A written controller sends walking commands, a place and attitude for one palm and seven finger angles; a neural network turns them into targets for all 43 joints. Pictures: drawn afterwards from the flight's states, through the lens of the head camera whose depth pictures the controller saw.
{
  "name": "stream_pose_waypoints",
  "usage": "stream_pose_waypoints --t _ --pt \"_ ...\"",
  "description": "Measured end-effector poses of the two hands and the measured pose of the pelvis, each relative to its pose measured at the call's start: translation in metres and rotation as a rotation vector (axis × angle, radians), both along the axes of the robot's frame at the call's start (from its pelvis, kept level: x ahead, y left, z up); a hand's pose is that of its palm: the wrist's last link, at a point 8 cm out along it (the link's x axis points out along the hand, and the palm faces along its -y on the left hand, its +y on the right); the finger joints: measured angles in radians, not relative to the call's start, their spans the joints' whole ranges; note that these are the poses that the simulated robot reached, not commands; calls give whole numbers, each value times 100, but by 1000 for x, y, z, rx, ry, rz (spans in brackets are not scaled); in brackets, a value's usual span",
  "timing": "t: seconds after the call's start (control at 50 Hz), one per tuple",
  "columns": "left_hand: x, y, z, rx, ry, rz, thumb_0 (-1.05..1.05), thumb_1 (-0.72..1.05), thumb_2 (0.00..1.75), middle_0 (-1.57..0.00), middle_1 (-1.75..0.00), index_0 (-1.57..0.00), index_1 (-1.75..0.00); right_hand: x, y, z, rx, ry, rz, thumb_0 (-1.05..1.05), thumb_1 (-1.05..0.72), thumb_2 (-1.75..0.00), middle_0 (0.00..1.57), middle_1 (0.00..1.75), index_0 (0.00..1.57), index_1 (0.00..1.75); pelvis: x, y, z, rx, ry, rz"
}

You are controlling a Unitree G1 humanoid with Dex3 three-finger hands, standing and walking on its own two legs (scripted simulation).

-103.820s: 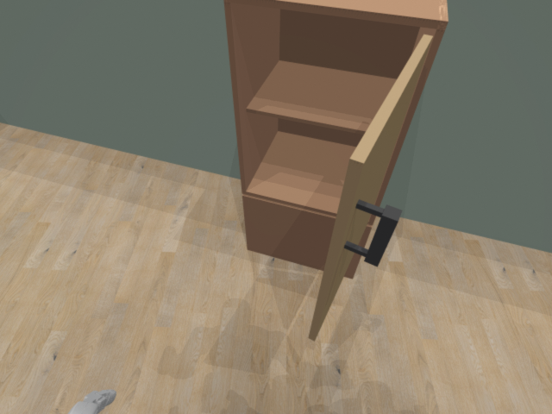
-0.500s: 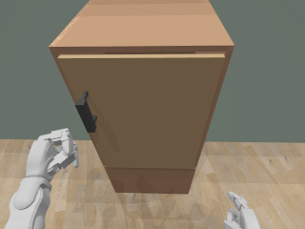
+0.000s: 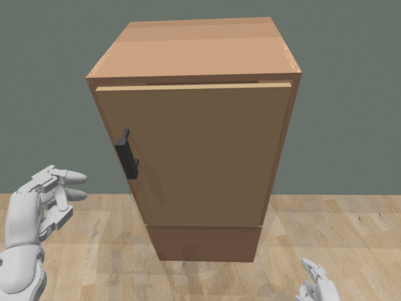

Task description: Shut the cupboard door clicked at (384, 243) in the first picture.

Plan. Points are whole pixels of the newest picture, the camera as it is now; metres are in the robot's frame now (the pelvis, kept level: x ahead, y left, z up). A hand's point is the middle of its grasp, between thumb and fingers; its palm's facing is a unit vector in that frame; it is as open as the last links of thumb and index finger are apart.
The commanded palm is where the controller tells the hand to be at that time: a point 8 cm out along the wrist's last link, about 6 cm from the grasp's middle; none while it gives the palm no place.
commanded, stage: draw the hand back to the body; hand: left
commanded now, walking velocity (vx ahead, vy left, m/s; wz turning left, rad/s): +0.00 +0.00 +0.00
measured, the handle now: (129, 154) +0.45 +0.24 +0.04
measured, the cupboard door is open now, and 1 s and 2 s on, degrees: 0 0 0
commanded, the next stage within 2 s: step back with the hand held close in 0.66 s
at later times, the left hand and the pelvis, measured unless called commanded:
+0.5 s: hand (45, 203) +0.21 +0.27 +0.16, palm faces +0.47 -0.79 -0.39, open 7.2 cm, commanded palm +0.16 +0.31 +0.18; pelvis +0.02 +0.01 +0.01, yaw +0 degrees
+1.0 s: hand (49, 207) +0.21 +0.26 +0.16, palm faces +0.40 -0.79 -0.47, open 7.4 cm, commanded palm +0.15 +0.30 +0.18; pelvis +0.01 +0.00 +0.01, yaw +0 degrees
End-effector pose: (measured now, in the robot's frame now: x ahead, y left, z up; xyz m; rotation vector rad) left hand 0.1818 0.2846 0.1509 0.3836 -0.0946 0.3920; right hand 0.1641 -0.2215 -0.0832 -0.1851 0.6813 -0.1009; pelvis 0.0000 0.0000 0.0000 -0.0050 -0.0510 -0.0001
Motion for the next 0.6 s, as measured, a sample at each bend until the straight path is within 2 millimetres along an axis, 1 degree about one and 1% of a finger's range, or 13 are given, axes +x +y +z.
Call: stream_pose_waypoints --t 0.16,0.36,0.4,0.46,0.54,0.6 --pt "-6 11 14 36 -15 17 2 89 90 -61 -74 -61 -73 20 16 9 26 -34 32 1 -90 -90 20 30 20 30 11 6 4 5 -7 -9" --pt "-17 24 38 103 -59 74 2 89 90 -35 -45 -35 -44 40 20 14 19 -44 61 1 -90 -90 20 30 20 30 21 9 6 3 -6 -5" --pt "-16 25 38 101 -58 82 2 89 90 -31 -41 -31 -40 41 20 13 20 -38 63 1 -90 -90 20 30 20 30 21 9 6 4 -4 -3" --pt "-13 24 32 81 -37 87 2 89 90 -27 -36 -27 -36 42 18 11 21 -24 62 1 -90 -90 20 30 20 30 22 8 6 6 -2 -2" --pt "-9 20 24 57 -8 79 2 89 90 -24 -33 -24 -32 39 15 10 15 -5 56 1 -90 -90 20 30 20 30 23 5 7 7 1 -2" --pt "-8 15 24 58 -7 67 2 89 90 -23 -32 -22 -31 37 11 10 12 -1 47 1 -90 -90 20 30 20 30 24 3 7 7 2 -4"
